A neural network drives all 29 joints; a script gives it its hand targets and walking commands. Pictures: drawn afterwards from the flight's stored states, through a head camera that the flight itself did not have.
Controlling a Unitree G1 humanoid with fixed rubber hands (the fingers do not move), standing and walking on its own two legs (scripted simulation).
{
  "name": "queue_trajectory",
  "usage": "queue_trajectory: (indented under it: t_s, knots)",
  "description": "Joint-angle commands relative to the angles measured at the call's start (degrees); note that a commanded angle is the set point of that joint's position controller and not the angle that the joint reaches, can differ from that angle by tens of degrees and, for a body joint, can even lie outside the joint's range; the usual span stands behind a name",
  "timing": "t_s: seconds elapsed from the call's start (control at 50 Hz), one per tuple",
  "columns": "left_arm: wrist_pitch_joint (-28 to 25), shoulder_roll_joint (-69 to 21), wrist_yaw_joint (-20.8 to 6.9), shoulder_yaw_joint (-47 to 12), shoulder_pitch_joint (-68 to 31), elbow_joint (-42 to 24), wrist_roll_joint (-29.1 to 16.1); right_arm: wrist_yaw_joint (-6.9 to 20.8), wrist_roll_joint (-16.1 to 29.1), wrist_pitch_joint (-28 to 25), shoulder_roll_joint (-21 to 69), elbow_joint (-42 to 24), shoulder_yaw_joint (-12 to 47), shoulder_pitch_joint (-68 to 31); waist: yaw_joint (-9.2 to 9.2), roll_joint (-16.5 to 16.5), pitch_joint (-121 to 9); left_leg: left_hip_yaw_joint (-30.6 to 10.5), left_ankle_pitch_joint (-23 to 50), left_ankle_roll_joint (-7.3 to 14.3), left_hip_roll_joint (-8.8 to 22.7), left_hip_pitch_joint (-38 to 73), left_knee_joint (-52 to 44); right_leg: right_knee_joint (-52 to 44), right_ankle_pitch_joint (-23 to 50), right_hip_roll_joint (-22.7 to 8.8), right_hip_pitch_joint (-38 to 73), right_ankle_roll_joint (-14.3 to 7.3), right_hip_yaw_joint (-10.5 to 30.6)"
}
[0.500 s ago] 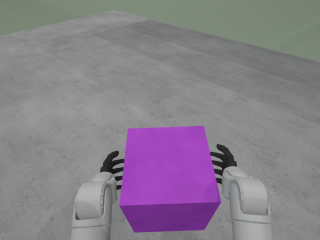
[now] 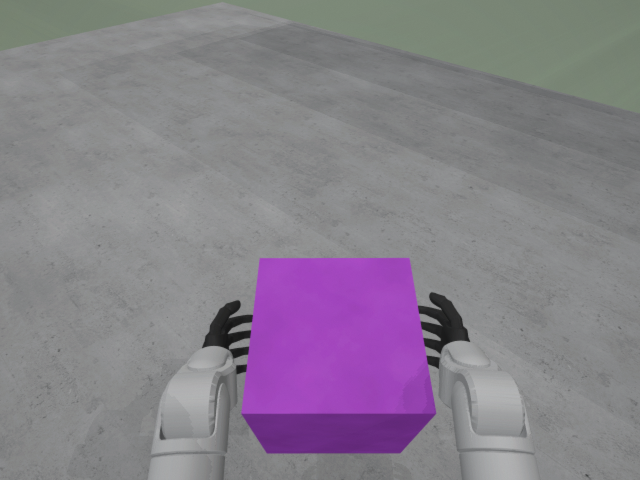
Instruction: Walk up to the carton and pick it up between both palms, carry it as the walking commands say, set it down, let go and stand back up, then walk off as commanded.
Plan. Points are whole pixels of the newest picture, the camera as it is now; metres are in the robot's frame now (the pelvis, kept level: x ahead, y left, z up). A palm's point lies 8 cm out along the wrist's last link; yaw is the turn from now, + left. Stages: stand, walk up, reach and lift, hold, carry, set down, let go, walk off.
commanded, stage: carry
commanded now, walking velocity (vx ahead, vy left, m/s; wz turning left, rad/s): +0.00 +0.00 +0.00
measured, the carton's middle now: (334, 361) +0.31 +0.00 -0.01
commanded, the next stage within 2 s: none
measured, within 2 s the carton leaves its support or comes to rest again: neither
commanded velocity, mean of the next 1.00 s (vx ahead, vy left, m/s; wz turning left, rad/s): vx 0.00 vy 0.00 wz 0.00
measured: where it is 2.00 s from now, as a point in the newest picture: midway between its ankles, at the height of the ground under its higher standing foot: outside the picture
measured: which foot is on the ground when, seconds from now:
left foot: down 0.00-1.00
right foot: down 0.00-1.00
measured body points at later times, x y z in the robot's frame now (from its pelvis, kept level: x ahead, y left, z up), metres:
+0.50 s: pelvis +0.00 +0.00 +0.00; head -0.01 +0.00 +0.45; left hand +0.29 +0.14 +0.03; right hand +0.29 -0.15 +0.04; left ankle +0.00 +0.09 -0.73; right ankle +0.04 -0.13 -0.73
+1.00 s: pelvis +0.00 +0.00 +0.00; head -0.02 +0.01 +0.45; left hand +0.29 +0.14 +0.04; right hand +0.29 -0.15 +0.05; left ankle +0.00 +0.09 -0.73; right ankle +0.04 -0.13 -0.73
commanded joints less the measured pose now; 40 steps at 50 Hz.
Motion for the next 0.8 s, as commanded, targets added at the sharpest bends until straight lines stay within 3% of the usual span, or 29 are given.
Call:
queue_trajectory:
  t_s: [0.0, 0.02, 0.04, 0.06, 0.14, 0.16, 0.2, 0.22, 0.24, 0.26, 0.28, 0.32, 0.36, 0.38, 0.4, 0.42, 0.44, 0.46, 0.5, 0.52, 0.54, 0.56, 0.6, 0.62, 0.66, 0.68, 0.7, 0.72, 0.78]
  knots:
    - [-8.91, -46.86, -12.07, -28.10, -25.47, -4.93, -13.88, 13.09, 12.96, -5.48, 48.29, -2.63, 29.91, -21.77, -0.03, 0.52, -17.74, -6.71, 14.68, 0.44, 7.87, 5.57, -5.71, -1.45, 12.23, -4.98, 9.07, -1.90, 4.81]
    - [-8.81, -48.79, -11.97, -32.93, -31.09, -12.93, -17.91, 12.52, 17.26, -5.22, 51.23, -9.16, 34.72, -25.66, 0.09, 2.30, -19.90, -6.92, 12.87, 0.72, 7.09, 7.08, -4.83, -2.14, 10.07, -6.34, 10.13, -2.40, 6.20]
    - [-9.56, -45.11, -11.86, -25.73, -25.69, 0.62, -11.41, 12.91, 9.82, -6.56, 46.22, 3.01, 26.41, -19.89, -0.16, 0.42, -18.64, -6.65, 14.35, 0.77, 7.72, 5.96, -5.27, -1.85, 10.20, -5.35, 9.56, -1.78, 5.81]
    - [-10.81, -47.02, -11.97, -31.08, -27.63, -7.40, -15.36, 12.94, 13.76, -7.70, 49.32, -4.85, 31.83, -22.90, -0.02, 0.19, -20.65, -5.91, 14.52, 0.72, 7.02, 6.61, -4.92, -1.55, 12.25, -5.70, 12.48, -2.24, 5.55]
    - [-14.25, -45.13, -11.68, -28.05, -30.74, -4.06, -13.28, 12.93, 11.77, -10.36, 46.41, 1.31, 28.27, -24.05, -0.20, -4.46, -17.55, -6.14, 10.83, 0.59, 7.51, 3.92, -6.05, -1.90, 8.41, -4.73, 10.32, -1.91, 4.43]
    - [-13.30, -44.95, -11.33, -32.63, -29.44, -12.95, -16.54, 12.52, 15.62, -9.79, 47.03, -9.38, 32.76, -25.71, 0.05, 2.00, -17.82, -6.19, 11.17, 0.75, 7.26, 3.87, -5.49, -1.90, 9.69, -5.49, 10.57, -2.32, 6.31]
    - [-13.62, -44.28, -11.19, -28.46, -31.83, -8.68, -13.65, 12.63, 12.35, -9.22, 46.73, 1.22, 28.14, -22.39, -0.11, 2.13, -18.79, -7.06, 10.22, 0.61, 7.72, 4.55, -7.54, -0.60, 6.40, -4.41, 9.37, -2.12, 5.48]
    - [-12.49, -46.25, -11.25, -32.74, -28.30, -11.50, -16.94, 12.33, 15.75, -9.34, 46.17, -10.08, 33.07, -25.00, 0.07, 3.42, -16.26, -5.97, 12.78, 0.08, 7.65, 2.39, -7.40, -0.53, 7.76, -4.09, 10.18, -1.39, 4.19]
    - [-13.87, -42.64, -11.25, -24.39, -26.56, 1.17, -10.29, 12.53, 9.28, -10.27, 44.41, 8.59, 24.48, -17.66, 0.39, 3.09, -17.57, -6.68, 16.49, 0.37, 7.57, 3.61, -6.38, -0.89, 7.87, -4.55, 9.58, -1.90, 5.12]
    - [-14.66, -43.82, -11.17, -30.39, -26.71, -7.22, -14.11, 12.57, 12.49, -11.27, 45.78, -2.67, 29.57, -21.36, -0.04, 4.07, -18.40, -5.09, 14.83, 0.42, 7.04, 6.07, -5.48, -1.47, 9.92, -5.05, 9.10, -1.88, 6.00]
    - [-14.70, -42.90, -11.16, -28.15, -27.32, -5.14, -12.49, 12.53, 12.14, -11.43, 46.01, -0.83, 29.08, -22.35, 0.14, 4.15, -18.98, -6.36, 21.57, 0.48, 7.75, 6.96, -5.44, -0.23, 10.75, -4.67, 8.74, -1.67, 5.27]
    - [-14.91, -44.20, -11.25, -29.54, -27.66, -7.05, -14.22, 12.46, 12.94, -11.52, 45.45, -4.78, 31.02, -24.03, -0.17, -1.07, -18.57, -5.38, 15.97, -0.12, 7.97, 5.08, -4.22, -1.82, 12.21, -5.23, 9.97, -1.91, 5.94]
    - [-16.39, -43.19, -11.34, -26.59, -27.83, -2.94, -11.54, 12.64, 9.21, -11.90, 45.32, 5.17, 27.23, -18.74, -0.44, -1.74, -19.74, -5.20, 12.20, 0.59, 7.28, 6.41, -4.35, -1.07, 12.61, -6.01, 9.74, -2.55, 5.78]
    - [-15.82, -42.10, -10.60, -30.31, -27.23, -10.31, -14.76, 12.24, 14.36, -11.92, 45.77, -5.58, 31.63, -22.57, -0.08, -3.26, -19.96, -6.32, 12.96, 0.92, 7.68, 5.66, -5.52, -0.41, 9.60, -5.50, 9.89, -2.76, 6.24]
    - [-13.82, -45.84, -11.03, -32.49, -29.01, -11.13, -16.60, 12.04, 15.66, -10.32, 48.10, -7.24, 33.55, -24.37, -0.30, -4.66, -18.50, -6.65, 8.02, 0.67, 7.62, 2.76, -5.72, -2.20, 7.66, -5.37, 10.26, -2.29, 6.46]
    - [-12.63, -47.58, -10.88, -33.99, -31.47, -14.16, -17.65, 12.21, 17.36, -8.69, 50.10, -8.29, 35.17, -24.81, 0.03, 0.73, -17.60, -6.08, 5.34, 0.48, 6.93, 3.01, -6.63, -2.21, 6.57, -5.92, 9.83, -2.60, 6.65]
    - [-11.48, -47.73, -11.18, -35.28, -30.71, -14.66, -19.01, 12.18, 18.40, -7.95, 49.45, -11.40, 36.57, -25.59, -0.14, 1.36, -17.75, -5.87, 5.18, 0.32, 7.22, 1.82, -8.38, -2.07, 6.49, -5.32, 11.20, -2.54, 6.63]
    - [-11.38, -44.53, -11.38, -28.80, -23.60, -3.05, -12.76, 12.40, 12.81, -8.32, 46.10, -3.26, 30.90, -22.10, 0.06, 0.22, -18.37, -5.68, 6.79, 0.40, 7.15, 4.11, -6.33, -3.17, 8.86, -5.99, 8.76, -3.00, 7.25]
    - [-15.56, -41.01, -11.34, -22.69, -21.44, 4.76, -8.47, 12.42, 8.44, -11.96, 43.41, 6.87, 25.94, -19.79, 0.12, -0.46, -18.45, -5.47, 9.07, 0.18, 6.44, 4.07, -5.66, -2.90, 10.45, -5.54, 9.32, -2.55, 7.22]
    - [-13.75, -47.53, -11.22, -38.74, -27.05, -18.91, -21.00, 12.00, 20.14, -10.42, 48.92, -20.71, 40.87, -27.73, -0.29, -2.72, -18.22, -5.66, 11.43, 0.42, 7.41, 3.34, -6.36, -2.16, 11.94, -4.73, 11.32, -1.83, 5.71]
    - [-13.58, -43.77, -11.34, -24.52, -25.53, 1.97, -9.43, 12.76, 9.95, -9.89, 46.44, 5.17, 27.39, -22.18, -0.10, -3.22, -19.62, -5.78, 13.65, 0.54, 7.59, 3.75, -5.77, -1.25, 13.70, -5.17, 12.57, -2.22, 5.42]
    - [-13.19, -47.61, -11.74, -34.18, -26.59, -10.19, -16.62, 12.79, 17.35, -9.66, 51.29, -8.43, 37.07, -23.68, -0.16, -2.64, -17.46, -5.80, 8.88, 0.09, 6.82, 2.36, -6.07, -2.48, 10.72, -6.34, 11.78, -2.71, 6.62]
    - [-12.87, -46.62, -11.24, -30.94, -28.93, -8.76, -15.12, 12.94, 15.82, -9.33, 47.91, -6.40, 33.17, -24.58, -0.14, -0.89, -17.49, -5.40, 5.19, 0.05, 6.66, 1.82, -7.32, -2.99, 9.11, -5.69, 10.34, -2.78, 6.96]
    - [-13.84, -43.67, -11.43, -26.24, -26.00, -0.49, -10.60, 13.28, 11.64, -10.44, 47.38, 3.79, 28.70, -22.34, 0.23, -0.55, -18.77, -5.30, 9.51, -0.15, 6.52, 3.84, -5.98, -2.41, 12.31, -5.54, 10.48, -2.60, 6.06]
    - [-14.23, -45.18, -11.35, -33.37, -27.32, -13.07, -16.11, 13.03, 17.09, -10.38, 48.37, -9.36, 35.89, -25.62, 0.16, -1.11, -21.64, -3.55, 12.03, -0.71, 6.55, 6.45, -3.81, -1.82, 16.80, -5.89, 11.04, -2.73, 6.59]
    - [-12.85, -48.15, -11.53, -35.17, -29.32, -13.54, -17.59, 12.81, 17.38, -9.24, 49.56, -8.72, 36.28, -23.85, 0.14, 3.01, -20.86, -4.11, 11.87, -0.61, 7.00, 5.12, -4.37, -2.32, 15.96, -6.32, 11.78, -2.24, 7.04]
    - [-13.99, -43.66, -11.75, -27.25, -26.51, -2.71, -10.91, 13.19, 11.61, -10.54, 46.67, 2.40, 28.44, -23.33, -0.20, 2.21, -19.91, -3.89, 11.20, -0.42, 6.87, 5.61, -4.74, -1.67, 14.59, -5.83, 11.17, -2.24, 6.39]
    - [-13.68, -46.70, -11.74, -32.42, -25.80, -9.42, -15.25, 13.42, 16.12, -10.13, 50.12, -5.61, 34.43, -23.18, 0.21, -1.84, -20.72, -5.99, 11.33, -0.07, 7.52, 3.54, -5.27, -1.82, 13.24, -5.73, 12.70, -2.95, 5.55]
    - [-12.86, -48.81, -11.92, -33.56, -27.26, -10.67, -16.44, 13.30, 16.91, -8.90, 49.72, -7.32, 35.41, -24.00, 0.05, 1.58, -18.14, -4.49, 8.24, -0.22, 7.05, 4.12, -5.45, -3.61, 13.27, -5.94, 10.42, -2.71, 7.44]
